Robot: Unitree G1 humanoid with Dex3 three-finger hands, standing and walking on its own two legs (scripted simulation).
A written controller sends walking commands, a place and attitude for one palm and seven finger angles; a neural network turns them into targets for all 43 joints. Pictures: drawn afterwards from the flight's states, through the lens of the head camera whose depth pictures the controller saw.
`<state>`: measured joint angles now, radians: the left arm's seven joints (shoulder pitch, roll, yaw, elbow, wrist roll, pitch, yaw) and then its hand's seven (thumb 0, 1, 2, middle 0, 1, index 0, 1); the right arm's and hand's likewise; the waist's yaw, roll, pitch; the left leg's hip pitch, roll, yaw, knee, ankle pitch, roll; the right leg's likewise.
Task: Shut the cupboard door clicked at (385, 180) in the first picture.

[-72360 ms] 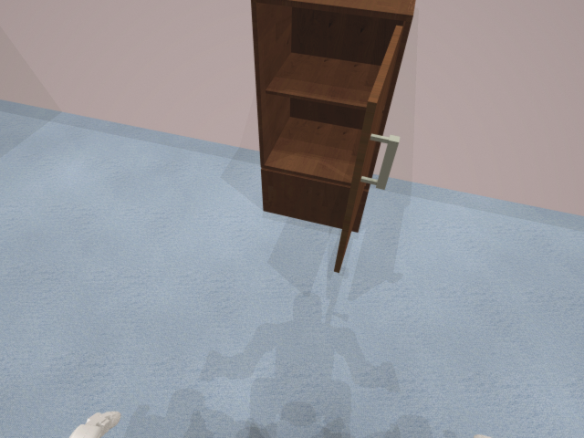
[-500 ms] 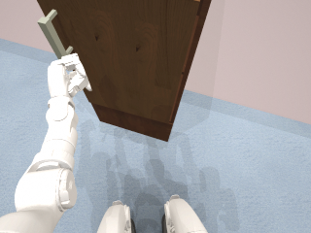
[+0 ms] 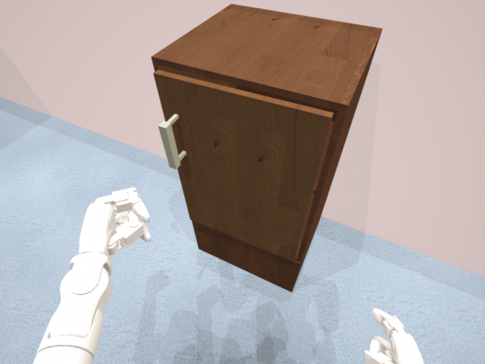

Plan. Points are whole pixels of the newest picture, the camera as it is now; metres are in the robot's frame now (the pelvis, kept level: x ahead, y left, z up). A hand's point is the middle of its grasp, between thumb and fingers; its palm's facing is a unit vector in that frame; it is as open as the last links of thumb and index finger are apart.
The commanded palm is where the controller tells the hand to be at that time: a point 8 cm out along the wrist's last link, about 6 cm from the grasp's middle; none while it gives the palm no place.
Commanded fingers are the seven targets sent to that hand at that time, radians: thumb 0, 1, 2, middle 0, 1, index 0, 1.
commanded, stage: draw the hand back to the body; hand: left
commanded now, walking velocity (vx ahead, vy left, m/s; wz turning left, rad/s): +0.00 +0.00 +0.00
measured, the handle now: (174, 141) +0.64 +0.20 -0.03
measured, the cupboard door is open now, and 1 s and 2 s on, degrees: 1 1 1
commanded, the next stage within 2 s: step back with the hand held close in 0.94 s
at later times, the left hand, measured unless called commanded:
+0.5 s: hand (26, 251) +0.22 +0.26 +0.17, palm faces +0.43 -0.81 -0.39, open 5.6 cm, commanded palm +0.16 +0.30 +0.19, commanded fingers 0.00 0.90 0.90 -0.25 -0.36 -0.25 -0.36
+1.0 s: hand (5, 267) +0.19 +0.26 +0.19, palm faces +0.47 -0.78 -0.41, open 7.4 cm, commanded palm +0.14 +0.29 +0.20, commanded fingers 0.00 0.90 0.90 -0.20 -0.30 -0.20 -0.30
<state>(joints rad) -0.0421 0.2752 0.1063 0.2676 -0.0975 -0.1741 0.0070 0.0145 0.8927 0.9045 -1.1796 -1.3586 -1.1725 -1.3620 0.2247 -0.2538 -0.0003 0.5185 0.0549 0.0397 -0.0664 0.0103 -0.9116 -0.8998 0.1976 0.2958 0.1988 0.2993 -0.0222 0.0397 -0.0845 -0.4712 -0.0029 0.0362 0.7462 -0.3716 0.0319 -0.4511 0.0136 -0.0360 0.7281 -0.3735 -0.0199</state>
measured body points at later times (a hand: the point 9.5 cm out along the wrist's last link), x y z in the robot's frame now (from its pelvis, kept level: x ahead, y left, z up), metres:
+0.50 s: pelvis +0.02 +0.00 +0.03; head +0.00 -0.03 +0.48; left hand +0.19 +0.30 +0.19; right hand +0.21 -0.20 -0.06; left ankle +0.01 +0.10 -0.71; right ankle +0.00 -0.11 -0.71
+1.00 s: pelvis +0.00 -0.01 +0.03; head -0.03 -0.04 +0.48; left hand +0.16 +0.29 +0.22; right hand +0.19 -0.23 -0.06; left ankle +0.01 +0.10 -0.71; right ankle +0.00 -0.11 -0.71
